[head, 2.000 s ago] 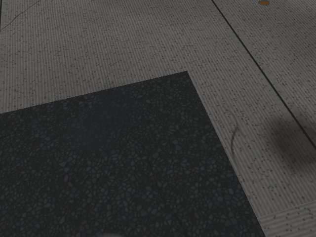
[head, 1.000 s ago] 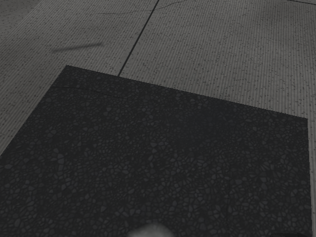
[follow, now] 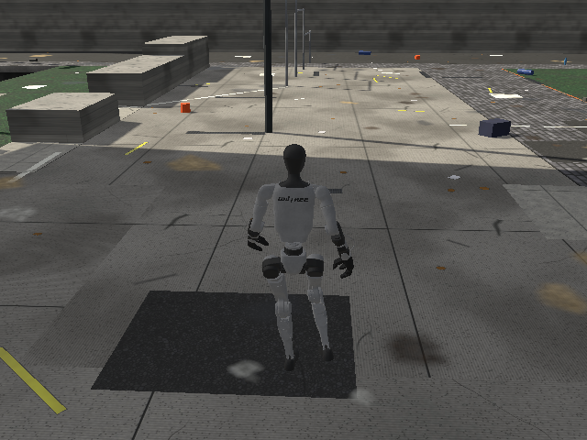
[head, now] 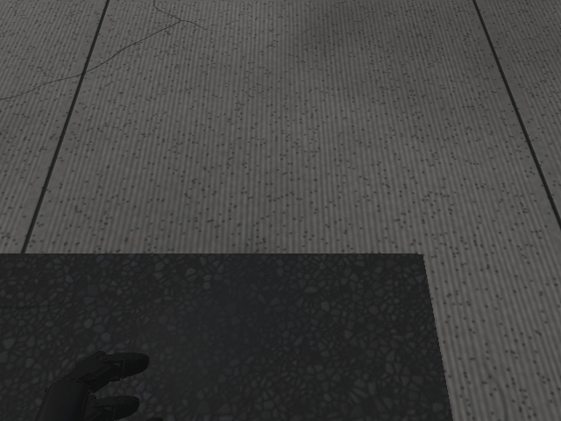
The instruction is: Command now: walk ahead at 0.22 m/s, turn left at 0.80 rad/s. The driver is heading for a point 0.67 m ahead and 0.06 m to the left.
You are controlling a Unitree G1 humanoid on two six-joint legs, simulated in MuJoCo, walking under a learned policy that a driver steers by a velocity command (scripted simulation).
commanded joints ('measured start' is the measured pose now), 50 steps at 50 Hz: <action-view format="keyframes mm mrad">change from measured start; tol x32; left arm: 1 100 89 33 -52 12 23 18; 50 179 114 56 35 6 86 -85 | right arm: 1 -78 -168 -50 -94 10 9 -34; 50 162 -193 -10 82 -75 -22 -51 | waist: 1 95 -24 -123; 11 67 150 -231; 14 -66 -331 -452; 30 -103 235 -133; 50 134 161 -149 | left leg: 1 -77 205 -250 -60 660 108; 11 87 164 -456 254 101 -82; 13 -195 -6 -244 662 -649 -161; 17 -351 164 -29 874 -373 -235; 28 329 138 183 61 -196 -84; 31 360 663 -651 -251 -851 66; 45 316 442 194 -356 10 -67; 50 420 486 301 226 1247 -104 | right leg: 1 82 52 -101 -247 83 44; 10 194 96 8 -759 359 27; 13 697 -270 297 -789 979 -190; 16 583 -254 455 -931 -204 -255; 18 433 -176 340 -980 -289 -190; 27 53 -74 67 -1011 -191 -179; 32 -526 3 -23 -206 83 -68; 50 200 147 -403 -515 105 -264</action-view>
